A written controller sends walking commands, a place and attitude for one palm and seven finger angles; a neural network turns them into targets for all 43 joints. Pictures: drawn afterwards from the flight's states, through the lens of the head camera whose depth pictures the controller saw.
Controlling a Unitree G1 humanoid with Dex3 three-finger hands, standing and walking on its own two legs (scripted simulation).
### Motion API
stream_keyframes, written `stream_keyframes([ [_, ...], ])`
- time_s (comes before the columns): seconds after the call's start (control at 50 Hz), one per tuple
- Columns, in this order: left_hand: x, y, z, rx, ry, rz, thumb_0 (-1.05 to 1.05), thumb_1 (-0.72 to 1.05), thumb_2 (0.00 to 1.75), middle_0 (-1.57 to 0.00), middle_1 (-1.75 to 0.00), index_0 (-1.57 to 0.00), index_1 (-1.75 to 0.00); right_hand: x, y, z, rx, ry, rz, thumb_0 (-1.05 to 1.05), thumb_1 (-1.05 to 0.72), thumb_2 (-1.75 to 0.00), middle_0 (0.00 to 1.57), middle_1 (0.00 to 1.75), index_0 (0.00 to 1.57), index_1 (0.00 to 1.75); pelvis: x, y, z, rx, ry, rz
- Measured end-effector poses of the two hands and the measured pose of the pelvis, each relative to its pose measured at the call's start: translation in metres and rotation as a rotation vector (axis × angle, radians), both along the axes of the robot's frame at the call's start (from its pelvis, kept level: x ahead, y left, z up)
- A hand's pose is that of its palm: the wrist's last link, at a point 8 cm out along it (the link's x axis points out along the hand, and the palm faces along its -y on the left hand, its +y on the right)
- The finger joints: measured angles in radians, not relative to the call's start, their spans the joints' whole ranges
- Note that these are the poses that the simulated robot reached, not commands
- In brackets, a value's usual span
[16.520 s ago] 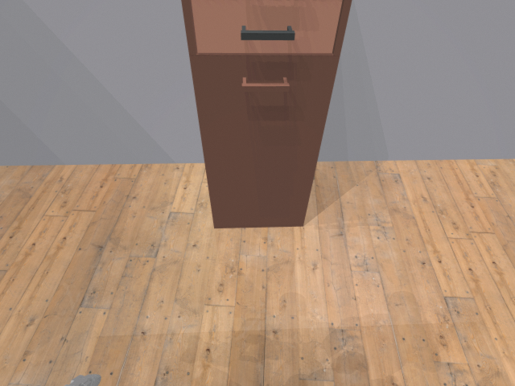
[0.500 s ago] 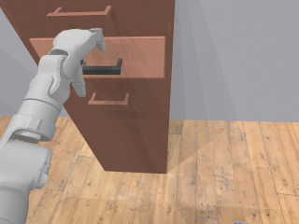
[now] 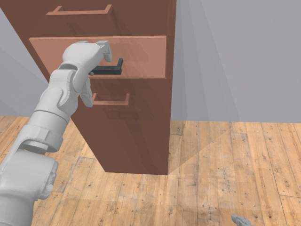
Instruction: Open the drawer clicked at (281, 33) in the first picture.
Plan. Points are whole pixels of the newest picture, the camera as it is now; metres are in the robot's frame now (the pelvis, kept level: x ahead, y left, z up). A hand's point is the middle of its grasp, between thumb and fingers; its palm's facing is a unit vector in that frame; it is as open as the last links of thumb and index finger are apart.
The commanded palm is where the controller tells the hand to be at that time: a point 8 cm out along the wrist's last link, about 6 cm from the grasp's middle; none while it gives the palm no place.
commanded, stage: lower the fingers behind the handle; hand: left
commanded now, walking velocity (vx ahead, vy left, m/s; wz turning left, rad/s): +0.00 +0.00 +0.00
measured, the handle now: (98, 66) +0.52 +0.17 +0.16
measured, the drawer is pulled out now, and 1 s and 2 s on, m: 0.00 0.00 0.00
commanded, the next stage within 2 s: close the thumb around the handle in 1.10 s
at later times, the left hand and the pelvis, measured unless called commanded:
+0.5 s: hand (92, 82) +0.46 +0.18 +0.14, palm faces -0.03 -0.04 -1.00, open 13.8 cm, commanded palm +0.45 +0.19 +0.21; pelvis +0.00 +0.00 +0.00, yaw -1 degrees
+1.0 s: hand (91, 85) +0.46 +0.19 +0.13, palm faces -0.02 -0.04 -1.00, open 13.8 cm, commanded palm +0.45 +0.19 +0.20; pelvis +0.00 +0.00 -0.01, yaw -1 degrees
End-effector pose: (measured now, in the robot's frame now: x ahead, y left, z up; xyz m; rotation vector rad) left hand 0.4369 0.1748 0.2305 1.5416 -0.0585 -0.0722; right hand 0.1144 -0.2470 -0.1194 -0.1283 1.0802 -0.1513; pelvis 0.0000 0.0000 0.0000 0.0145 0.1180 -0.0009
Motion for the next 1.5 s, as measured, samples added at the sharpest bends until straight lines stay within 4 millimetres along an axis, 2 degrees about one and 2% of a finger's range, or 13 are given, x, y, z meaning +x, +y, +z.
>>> stream_keyframes([
  [0.2, 0.004, 0.007, -0.007, -0.002, 0.002, 0.029, 0.00, -0.49, 0.30, -0.32, -1.20, -0.32, -1.20, -0.010, -0.006, -0.001, -0.012, 0.020, -0.022, 0.00, -0.91, -0.90, 0.20, 0.30, 0.20, 0.30, 0.001, -0.003, -0.001, 0.000, 0.008, -0.007],
  [0.42, 0.003, 0.009, -0.029, -0.009, 0.025, -0.011, 0.00, -0.49, 0.30, -0.32, -1.20, -0.32, -1.20, -0.026, -0.016, -0.003, -0.042, 0.065, -0.050, 0.00, -0.91, -0.90, 0.20, 0.30, 0.20, 0.30, 0.002, -0.003, -0.002, -0.003, 0.019, -0.007],
  [0.58, 0.010, 0.015, -0.039, -0.007, 0.021, 0.023, 0.00, -0.49, 0.30, -0.32, -1.20, -0.32, -1.20, -0.033, -0.015, -0.005, -0.043, 0.083, -0.066, 0.00, -0.91, -0.90, 0.20, 0.30, 0.20, 0.30, 0.002, -0.002, -0.003, -0.005, 0.035, -0.012],
  [0.72, 0.008, 0.015, -0.044, -0.017, 0.018, 0.011, 0.00, -0.49, 0.30, -0.32, -1.20, -0.32, -1.20, -0.035, -0.011, -0.006, -0.034, 0.091, -0.074, 0.00, -0.91, -0.90, 0.20, 0.30, 0.20, 0.30, 0.004, 0.000, -0.004, -0.006, 0.040, -0.018],
  [1.04, 0.008, 0.017, -0.045, -0.010, 0.012, 0.029, 0.00, -0.49, 0.30, -0.31, -1.20, -0.32, -1.20, -0.027, -0.006, -0.005, -0.035, 0.064, -0.067, 0.00, -0.91, -0.90, 0.20, 0.30, 0.20, 0.30, 0.002, 0.004, -0.005, -0.008, 0.038, -0.015],
  [1.26, 0.012, 0.017, -0.046, -0.002, 0.020, 0.021, 0.00, -0.48, 0.30, -0.31, -1.20, -0.32, -1.20, -0.034, -0.007, -0.005, -0.045, 0.078, -0.075, 0.00, -0.91, -0.90, 0.20, 0.30, 0.20, 0.30, 0.002, 0.004, -0.006, -0.009, 0.045, -0.015],
  [1.36, 0.010, 0.009, -0.045, -0.006, 0.005, -0.003, 0.00, -0.39, 0.34, -0.32, -1.21, -0.33, -1.21, -0.039, -0.007, -0.008, -0.038, 0.094, -0.078, 0.00, -0.91, -0.90, 0.20, 0.30, 0.20, 0.30, 0.002, 0.005, -0.006, -0.010, 0.047, -0.015],
  [1.5, 0.009, -0.001, -0.044, -0.008, -0.012, 0.002, 0.00, -0.10, 0.47, -0.35, -1.25, -0.35, -1.25, -0.039, -0.006, -0.011, -0.018, 0.090, -0.082, 0.00, -0.91, -0.90, 0.20, 0.30, 0.20, 0.30, 0.002, 0.003, -0.006, -0.007, 0.043, -0.020],
])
